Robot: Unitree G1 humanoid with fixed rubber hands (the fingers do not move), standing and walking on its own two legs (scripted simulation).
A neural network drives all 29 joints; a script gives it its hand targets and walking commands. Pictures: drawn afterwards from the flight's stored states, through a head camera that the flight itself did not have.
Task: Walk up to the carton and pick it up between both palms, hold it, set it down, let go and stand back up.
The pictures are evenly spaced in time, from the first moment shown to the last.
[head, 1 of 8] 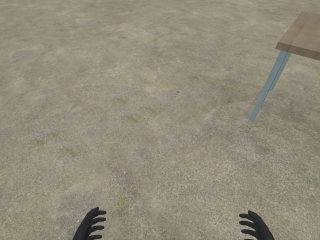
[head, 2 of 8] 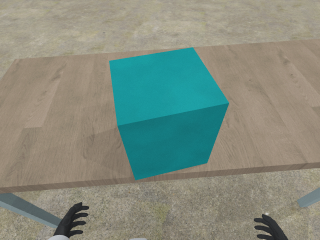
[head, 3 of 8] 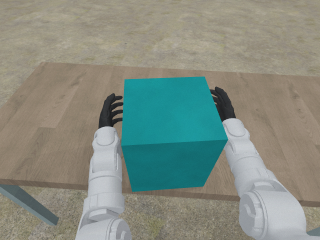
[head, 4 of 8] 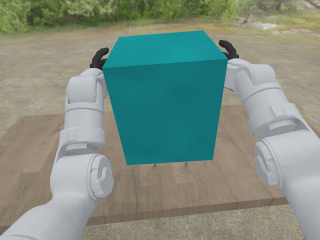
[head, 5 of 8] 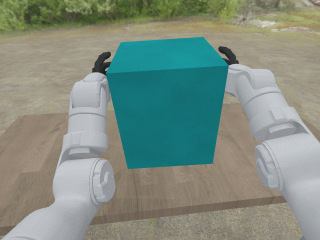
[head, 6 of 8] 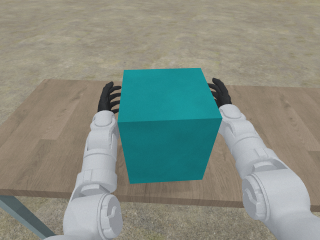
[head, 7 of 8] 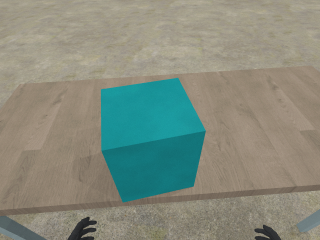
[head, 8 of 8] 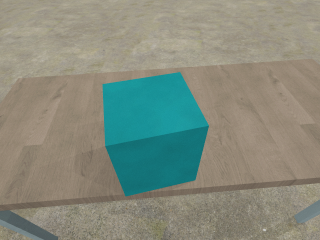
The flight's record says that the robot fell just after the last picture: no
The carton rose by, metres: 0.23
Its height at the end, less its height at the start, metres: +0.00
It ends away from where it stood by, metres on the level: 0.01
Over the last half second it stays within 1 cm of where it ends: yes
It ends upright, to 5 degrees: yes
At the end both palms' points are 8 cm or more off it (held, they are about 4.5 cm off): yes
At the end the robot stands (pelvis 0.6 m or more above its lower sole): yes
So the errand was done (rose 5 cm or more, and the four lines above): yes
